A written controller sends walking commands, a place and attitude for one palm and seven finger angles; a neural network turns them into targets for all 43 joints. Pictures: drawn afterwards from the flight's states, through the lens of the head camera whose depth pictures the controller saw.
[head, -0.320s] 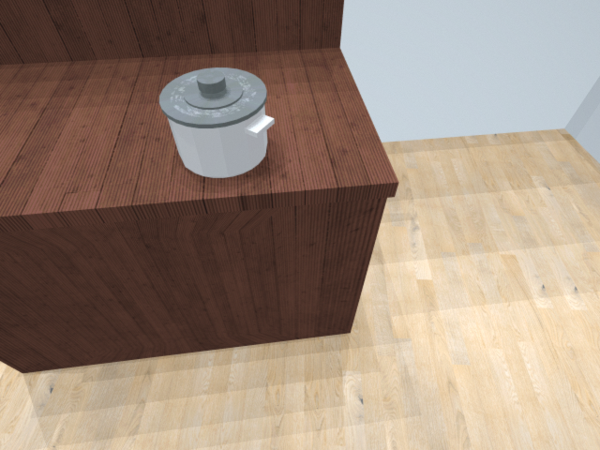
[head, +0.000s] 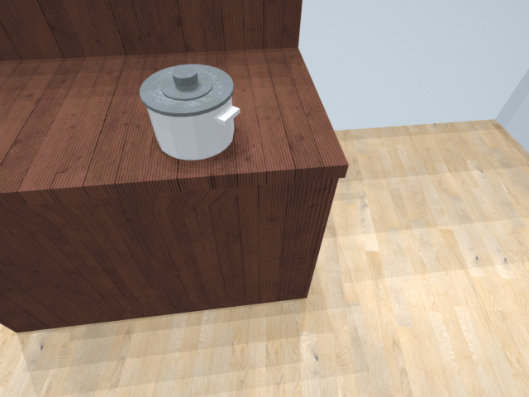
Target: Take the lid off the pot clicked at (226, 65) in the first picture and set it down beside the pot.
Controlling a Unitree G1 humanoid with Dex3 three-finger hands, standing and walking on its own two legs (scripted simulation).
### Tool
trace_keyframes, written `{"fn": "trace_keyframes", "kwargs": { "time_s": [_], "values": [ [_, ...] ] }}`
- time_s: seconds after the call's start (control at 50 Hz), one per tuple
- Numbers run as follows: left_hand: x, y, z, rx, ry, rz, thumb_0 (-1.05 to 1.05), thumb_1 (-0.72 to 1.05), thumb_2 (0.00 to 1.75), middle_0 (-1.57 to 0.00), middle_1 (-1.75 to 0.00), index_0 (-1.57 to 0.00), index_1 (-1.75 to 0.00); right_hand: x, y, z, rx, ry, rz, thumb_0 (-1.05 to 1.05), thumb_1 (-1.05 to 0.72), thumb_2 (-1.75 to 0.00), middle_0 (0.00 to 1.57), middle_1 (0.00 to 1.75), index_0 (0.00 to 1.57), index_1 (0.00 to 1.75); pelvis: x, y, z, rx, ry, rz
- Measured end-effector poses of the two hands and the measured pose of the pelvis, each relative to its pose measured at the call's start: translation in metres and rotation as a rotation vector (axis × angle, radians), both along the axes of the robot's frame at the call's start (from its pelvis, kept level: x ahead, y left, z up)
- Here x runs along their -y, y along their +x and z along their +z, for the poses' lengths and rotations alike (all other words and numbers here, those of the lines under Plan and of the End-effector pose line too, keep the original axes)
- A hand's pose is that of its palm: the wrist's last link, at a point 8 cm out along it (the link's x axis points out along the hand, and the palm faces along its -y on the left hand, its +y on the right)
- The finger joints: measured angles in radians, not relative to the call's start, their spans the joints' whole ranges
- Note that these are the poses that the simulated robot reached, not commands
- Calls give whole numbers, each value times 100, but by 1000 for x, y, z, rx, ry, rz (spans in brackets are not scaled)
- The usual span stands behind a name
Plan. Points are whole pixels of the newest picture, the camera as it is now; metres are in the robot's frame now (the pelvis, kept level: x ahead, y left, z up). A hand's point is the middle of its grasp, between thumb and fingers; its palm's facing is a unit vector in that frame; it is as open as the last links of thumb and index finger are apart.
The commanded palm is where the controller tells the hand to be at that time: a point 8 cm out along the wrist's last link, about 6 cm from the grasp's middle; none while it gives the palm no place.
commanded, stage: look at it before walking up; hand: left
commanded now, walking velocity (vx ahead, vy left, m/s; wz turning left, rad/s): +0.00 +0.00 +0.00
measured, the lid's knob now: (185, 76) +0.66 +0.20 +0.15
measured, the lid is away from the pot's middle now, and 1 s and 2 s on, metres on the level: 0.00 0.00 0.00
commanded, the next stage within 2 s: turn to face it in 0.32 s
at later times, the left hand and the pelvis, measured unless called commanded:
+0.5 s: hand out of the picture +0.00 +0.17 -0.18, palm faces +0.03 -0.98 -0.20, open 7.4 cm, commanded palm none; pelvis +0.00 +0.00 +0.00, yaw +0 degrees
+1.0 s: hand out of the picture -0.01 +0.20 -0.19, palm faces +0.15 -0.96 -0.22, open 7.4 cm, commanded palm none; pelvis -0.01 +0.01 -0.01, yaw +6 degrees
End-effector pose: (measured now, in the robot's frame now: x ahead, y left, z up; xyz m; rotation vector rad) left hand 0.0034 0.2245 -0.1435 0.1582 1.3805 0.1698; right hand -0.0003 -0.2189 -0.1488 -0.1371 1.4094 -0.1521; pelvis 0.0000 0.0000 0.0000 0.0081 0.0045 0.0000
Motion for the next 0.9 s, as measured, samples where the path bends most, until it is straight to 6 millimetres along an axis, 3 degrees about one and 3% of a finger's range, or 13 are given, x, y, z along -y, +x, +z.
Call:
{"fn": "trace_keyframes", "kwargs": {
  "time_s": [0.64,0.9],
  "values": [
    [-2,-14,-2,-14,-6,43,0,90,90,-20,-30,-20,-30,-4,-10,0,-37,-2,11,1,-91,-90,20,30,20,29,-3,-4,-1,-3,-3,29],
    [-17,-17,-3,39,32,104,0,90,90,-20,-30,-20,-30,6,19,-5,20,-21,85,1,-91,-90,20,30,20,29,-3,-15,-8,-6,-11,89]
  ]
}}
